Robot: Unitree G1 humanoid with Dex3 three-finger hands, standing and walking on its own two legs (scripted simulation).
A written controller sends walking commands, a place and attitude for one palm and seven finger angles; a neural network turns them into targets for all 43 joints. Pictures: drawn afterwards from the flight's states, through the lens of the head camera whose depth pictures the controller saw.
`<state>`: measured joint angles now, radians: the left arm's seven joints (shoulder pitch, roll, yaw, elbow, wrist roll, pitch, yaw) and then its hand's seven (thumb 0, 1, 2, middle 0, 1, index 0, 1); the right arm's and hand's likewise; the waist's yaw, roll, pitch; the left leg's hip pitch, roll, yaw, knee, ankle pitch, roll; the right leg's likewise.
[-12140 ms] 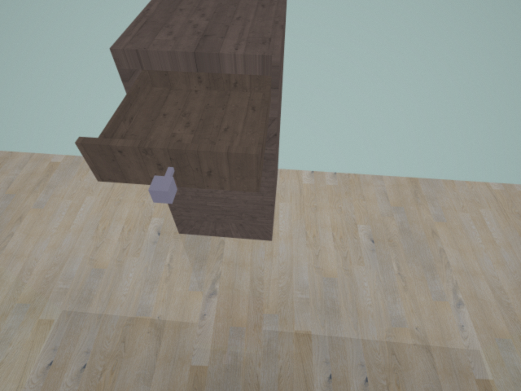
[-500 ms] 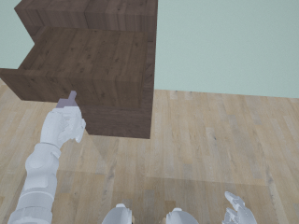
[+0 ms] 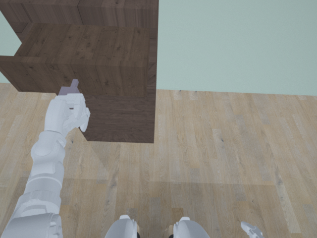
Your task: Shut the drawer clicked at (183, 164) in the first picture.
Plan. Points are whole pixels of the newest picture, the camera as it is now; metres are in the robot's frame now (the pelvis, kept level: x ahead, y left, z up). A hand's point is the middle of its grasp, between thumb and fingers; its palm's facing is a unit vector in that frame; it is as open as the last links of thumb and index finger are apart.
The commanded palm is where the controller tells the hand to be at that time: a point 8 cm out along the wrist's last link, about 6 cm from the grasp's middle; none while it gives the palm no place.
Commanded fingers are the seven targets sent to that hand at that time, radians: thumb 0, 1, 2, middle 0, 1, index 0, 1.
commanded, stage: push the drawer shut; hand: left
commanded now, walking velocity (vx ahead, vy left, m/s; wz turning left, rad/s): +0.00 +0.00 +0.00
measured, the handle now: (72, 91) +0.48 +0.23 +0.05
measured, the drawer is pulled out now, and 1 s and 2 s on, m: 0.16 0.05 0.00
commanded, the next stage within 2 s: pull the fist back off the drawer in 1.66 s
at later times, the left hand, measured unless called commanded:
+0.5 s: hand (91, 94) +0.47 +0.17 +0.05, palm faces -0.07 -1.00 -0.03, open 3.4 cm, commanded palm +0.46 +0.24 +0.05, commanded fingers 0.00 0.90 0.90 -1.40 -1.60 -1.40 -1.60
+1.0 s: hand (94, 82) +0.51 +0.17 +0.05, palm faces -0.05 -1.00 -0.03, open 3.4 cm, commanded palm +0.51 +0.23 +0.05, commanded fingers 0.00 0.90 0.90 -1.40 -1.60 -1.40 -1.60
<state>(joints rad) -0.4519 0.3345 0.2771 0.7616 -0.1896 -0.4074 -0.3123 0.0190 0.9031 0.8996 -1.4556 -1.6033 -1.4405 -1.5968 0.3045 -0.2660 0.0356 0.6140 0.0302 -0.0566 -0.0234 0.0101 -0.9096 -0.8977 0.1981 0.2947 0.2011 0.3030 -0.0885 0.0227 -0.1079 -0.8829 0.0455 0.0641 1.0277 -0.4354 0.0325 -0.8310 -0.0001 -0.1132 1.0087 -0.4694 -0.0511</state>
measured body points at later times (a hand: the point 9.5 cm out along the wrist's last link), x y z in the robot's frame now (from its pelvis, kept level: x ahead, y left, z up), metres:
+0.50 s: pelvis -0.01 +0.01 -0.01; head +0.11 +0.02 +0.42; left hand +0.47 +0.23 +0.06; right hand +0.04 -0.26 -0.13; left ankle +0.03 +0.10 -0.67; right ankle +0.01 -0.09 -0.67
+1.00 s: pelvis +0.00 +0.01 -0.02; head +0.13 +0.03 +0.41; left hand +0.51 +0.23 +0.06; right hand +0.00 -0.25 -0.13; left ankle +0.03 +0.10 -0.67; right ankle +0.01 -0.09 -0.67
